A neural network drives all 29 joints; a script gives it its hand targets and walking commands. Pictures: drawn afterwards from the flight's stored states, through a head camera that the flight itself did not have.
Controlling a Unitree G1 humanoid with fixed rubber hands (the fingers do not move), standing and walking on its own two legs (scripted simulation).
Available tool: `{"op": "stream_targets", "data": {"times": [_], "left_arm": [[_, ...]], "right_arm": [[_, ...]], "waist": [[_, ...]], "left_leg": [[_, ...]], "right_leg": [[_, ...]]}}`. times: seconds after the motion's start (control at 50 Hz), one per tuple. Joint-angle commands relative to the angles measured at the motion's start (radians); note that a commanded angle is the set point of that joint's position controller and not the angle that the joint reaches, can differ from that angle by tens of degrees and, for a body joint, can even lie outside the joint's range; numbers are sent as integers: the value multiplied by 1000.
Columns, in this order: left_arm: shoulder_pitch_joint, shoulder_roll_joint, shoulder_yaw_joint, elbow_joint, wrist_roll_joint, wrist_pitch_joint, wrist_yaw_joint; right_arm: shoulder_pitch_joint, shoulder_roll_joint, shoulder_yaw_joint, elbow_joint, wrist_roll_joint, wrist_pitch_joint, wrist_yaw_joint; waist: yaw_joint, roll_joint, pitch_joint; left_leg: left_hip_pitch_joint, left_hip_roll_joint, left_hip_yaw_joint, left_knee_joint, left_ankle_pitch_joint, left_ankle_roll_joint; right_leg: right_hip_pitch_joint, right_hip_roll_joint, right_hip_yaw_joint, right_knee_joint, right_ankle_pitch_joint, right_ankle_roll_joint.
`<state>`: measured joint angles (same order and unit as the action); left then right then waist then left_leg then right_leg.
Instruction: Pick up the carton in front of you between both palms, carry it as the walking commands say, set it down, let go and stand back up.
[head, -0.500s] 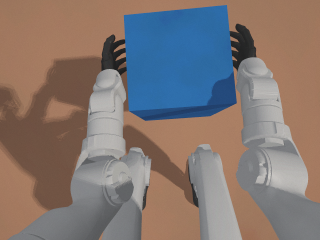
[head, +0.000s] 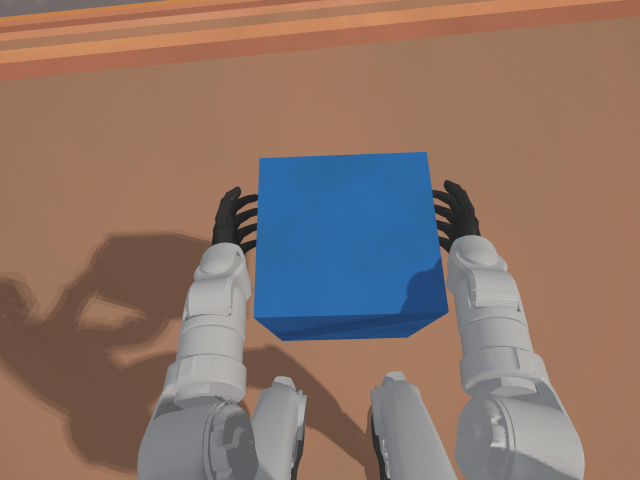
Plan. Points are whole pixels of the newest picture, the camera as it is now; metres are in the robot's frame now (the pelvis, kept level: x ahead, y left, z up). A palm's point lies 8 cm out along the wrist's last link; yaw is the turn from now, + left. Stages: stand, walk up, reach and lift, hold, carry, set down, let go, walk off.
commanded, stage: reach and lift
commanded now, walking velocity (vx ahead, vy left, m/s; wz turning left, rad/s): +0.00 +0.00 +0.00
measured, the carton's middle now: (343, 260) +0.40 -0.01 -0.11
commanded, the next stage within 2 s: hold in 1.68 s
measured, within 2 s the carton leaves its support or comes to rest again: neither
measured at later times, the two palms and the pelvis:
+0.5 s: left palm (169, 225) +0.36 +0.15 +0.12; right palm (505, 222) +0.35 -0.15 +0.12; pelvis +0.04 +0.01 +0.12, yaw -1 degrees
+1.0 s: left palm (136, 215) +0.34 +0.15 +0.17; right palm (535, 214) +0.33 -0.15 +0.17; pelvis +0.03 +0.01 +0.14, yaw -1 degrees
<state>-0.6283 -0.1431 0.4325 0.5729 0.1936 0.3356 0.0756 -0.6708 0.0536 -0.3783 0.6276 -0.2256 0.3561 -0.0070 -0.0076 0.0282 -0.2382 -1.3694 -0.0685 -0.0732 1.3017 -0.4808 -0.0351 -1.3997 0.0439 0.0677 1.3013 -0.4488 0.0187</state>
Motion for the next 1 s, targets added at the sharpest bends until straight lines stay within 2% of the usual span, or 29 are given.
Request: {"op": "stream_targets", "data": {"times": [0.0,0.28,0.42,0.52,0.58,0.64,0.76,0.84,0.98], "left_arm": [[-540,-1022,-593,71,-120,-3,-252],[-275,-1027,-659,6,-103,23,-273],[-167,-1017,-710,-62,-118,84,-286],[-93,-1020,-734,-115,-133,150,-296],[-72,-1001,-731,-147,-133,192,-300],[-69,-976,-692,-146,-114,229,-307],[-147,-967,-608,-104,-73,250,-323],[-217,-987,-621,-122,-83,243,-330],[-225,-969,-628,-129,-81,250,-332]], "right_arm": [[-476,1076,546,39,140,-13,228],[-236,1085,620,-60,137,5,232],[-130,1085,662,-129,146,63,235],[-76,1066,692,-206,168,129,238],[-49,1059,689,-244,170,173,237],[-33,1044,644,-231,154,210,242],[-125,1030,566,-189,121,228,260],[-202,1050,587,-215,130,221,265],[-197,1048,592,-220,123,230,258]], "waist": [[-11,-48,-613],[-5,-33,-411],[-3,-31,-287],[-2,-24,-184],[-6,-27,-98],[-6,-16,2],[3,-11,92],[8,-17,36],[5,-27,21]], "left_leg": [[341,-102,54,-227,185,16],[749,-63,-3,-541,355,29],[967,-43,-16,-695,453,32],[1098,-29,-22,-803,484,31],[1156,-23,-23,-866,465,28],[1170,-19,-15,-914,392,29],[1163,-11,-2,-942,256,39],[1185,-10,-2,-932,263,40],[1214,-15,5,-941,278,39]], "right_leg": [[593,98,-35,-223,245,-10],[934,76,4,-520,388,-22],[1105,60,8,-677,469,-18],[1227,52,6,-789,482,-14],[1270,51,5,-853,454,-16],[1284,48,3,-896,384,-22],[1282,42,-10,-916,256,-31],[1302,42,-10,-906,259,-29],[1326,42,-9,-920,274,-22]]}}
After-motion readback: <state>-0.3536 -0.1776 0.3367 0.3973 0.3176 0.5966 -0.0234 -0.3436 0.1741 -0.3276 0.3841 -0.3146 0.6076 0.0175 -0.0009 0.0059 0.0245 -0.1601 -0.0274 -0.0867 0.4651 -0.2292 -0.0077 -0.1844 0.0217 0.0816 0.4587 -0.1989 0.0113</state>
